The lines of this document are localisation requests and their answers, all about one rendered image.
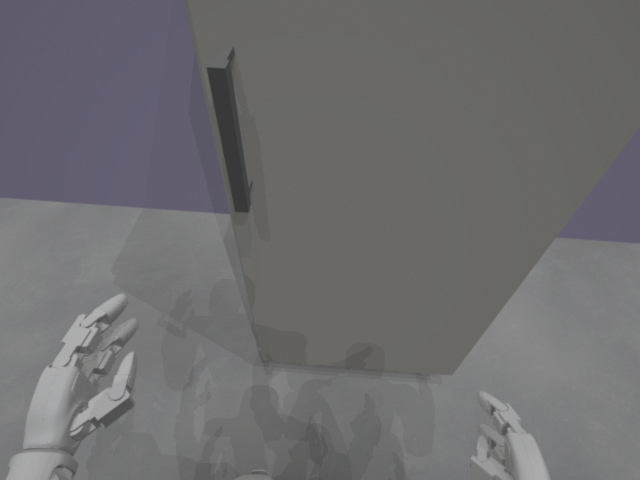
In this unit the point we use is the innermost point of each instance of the right robot hand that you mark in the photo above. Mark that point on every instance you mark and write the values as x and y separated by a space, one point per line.
517 457

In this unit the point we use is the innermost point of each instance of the left robot hand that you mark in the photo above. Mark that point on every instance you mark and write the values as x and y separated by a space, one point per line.
54 420

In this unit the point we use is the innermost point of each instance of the fridge door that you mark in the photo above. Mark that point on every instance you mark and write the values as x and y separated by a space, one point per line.
412 160

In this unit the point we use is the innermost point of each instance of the left robot shin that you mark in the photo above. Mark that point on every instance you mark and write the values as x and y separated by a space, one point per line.
260 472

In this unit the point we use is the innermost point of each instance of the handle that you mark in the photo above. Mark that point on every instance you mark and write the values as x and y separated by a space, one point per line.
222 89

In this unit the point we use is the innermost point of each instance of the robot left forearm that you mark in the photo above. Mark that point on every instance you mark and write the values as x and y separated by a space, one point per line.
42 464

